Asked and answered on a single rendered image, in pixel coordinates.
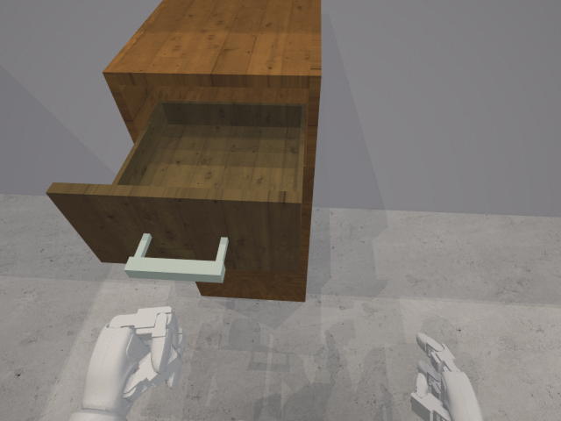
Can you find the cabinet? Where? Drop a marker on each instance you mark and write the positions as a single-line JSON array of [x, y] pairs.
[[242, 51]]

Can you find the right robot hand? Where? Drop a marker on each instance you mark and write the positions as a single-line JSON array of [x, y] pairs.
[[453, 396]]

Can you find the drawer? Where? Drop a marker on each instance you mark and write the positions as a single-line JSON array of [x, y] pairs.
[[197, 172]]

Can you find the handle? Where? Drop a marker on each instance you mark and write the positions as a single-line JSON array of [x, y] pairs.
[[174, 269]]

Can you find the left robot hand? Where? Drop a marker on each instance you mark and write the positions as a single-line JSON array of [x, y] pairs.
[[150, 340]]

